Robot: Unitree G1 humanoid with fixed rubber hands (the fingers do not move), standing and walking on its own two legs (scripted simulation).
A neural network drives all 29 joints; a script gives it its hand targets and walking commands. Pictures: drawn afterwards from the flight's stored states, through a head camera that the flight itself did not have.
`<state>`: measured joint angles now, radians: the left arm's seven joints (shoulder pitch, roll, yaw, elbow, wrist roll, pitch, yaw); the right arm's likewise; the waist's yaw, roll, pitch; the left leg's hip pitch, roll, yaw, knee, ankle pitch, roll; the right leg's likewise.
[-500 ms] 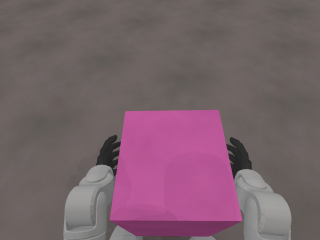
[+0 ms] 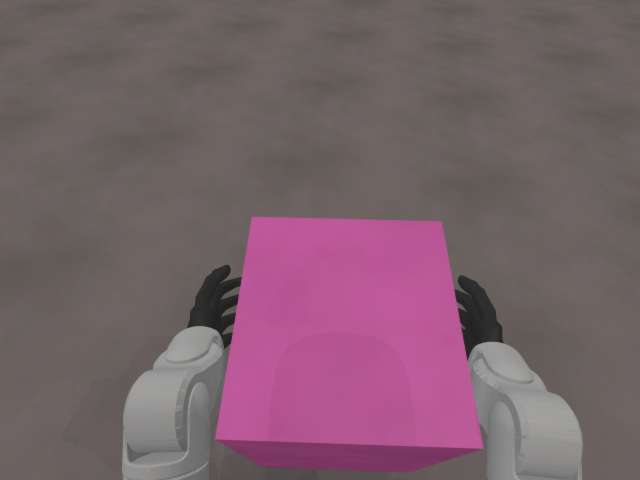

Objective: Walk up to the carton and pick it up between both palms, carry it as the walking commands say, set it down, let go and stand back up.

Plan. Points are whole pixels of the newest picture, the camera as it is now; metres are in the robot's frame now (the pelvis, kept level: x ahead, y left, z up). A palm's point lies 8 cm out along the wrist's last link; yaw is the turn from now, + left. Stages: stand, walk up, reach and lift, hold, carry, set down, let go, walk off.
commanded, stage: carry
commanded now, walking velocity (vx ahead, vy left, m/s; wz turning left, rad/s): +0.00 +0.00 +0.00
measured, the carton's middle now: (340, 360) +0.25 +0.00 +0.03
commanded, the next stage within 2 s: none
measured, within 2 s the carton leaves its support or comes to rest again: neither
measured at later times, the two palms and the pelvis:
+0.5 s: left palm (189, 457) +0.13 +0.14 +0.09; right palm out of the picture +0.11 -0.15 +0.09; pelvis -0.12 +0.00 +0.00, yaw -3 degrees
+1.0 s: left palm (182, 477) +0.11 +0.14 +0.08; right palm out of the picture +0.10 -0.15 +0.08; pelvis -0.14 +0.01 -0.01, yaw -1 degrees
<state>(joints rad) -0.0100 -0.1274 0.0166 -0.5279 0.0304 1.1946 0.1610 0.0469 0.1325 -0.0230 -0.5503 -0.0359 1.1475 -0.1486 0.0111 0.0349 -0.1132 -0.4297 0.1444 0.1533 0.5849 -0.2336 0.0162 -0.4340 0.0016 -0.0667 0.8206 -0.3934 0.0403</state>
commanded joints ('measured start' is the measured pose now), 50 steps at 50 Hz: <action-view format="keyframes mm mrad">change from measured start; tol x8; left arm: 1 -317 -772 -583 -38 -249 -9 -117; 50 -447 -849 -575 -49 -284 -22 -144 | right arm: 1 -343 725 553 -47 236 17 114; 8 -531 848 657 -99 310 7 137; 16 -408 800 590 -37 289 17 138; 50 -493 836 575 -24 264 30 129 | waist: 1 -5 169 -196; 3 -7 -33 -201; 4 -11 -290 -179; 5 -5 -306 -176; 7 -3 -181 -156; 14 -18 -157 -200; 17 -16 62 -174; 50 -15 -41 -186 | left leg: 1 237 148 -176 -85 256 74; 2 171 128 -149 -15 213 37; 4 -171 7 -24 130 -179 -84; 5 -149 14 -51 228 -304 -87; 9 -51 -16 -66 265 -140 -77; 15 225 21 -86 -143 33 -57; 18 64 57 -168 -256 -209 -28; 30 32 12 -145 -260 -326 -24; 50 58 -33 -154 -193 -262 -9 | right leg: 1 85 13 -81 -428 78 -7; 3 287 -207 181 -532 218 -19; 4 356 -388 357 -454 697 -118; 5 281 -392 328 -440 740 -177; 8 135 -265 177 -475 290 -139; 10 114 -240 164 -475 191 -134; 17 78 -111 83 -340 107 -45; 50 12 -77 149 -414 -25 -62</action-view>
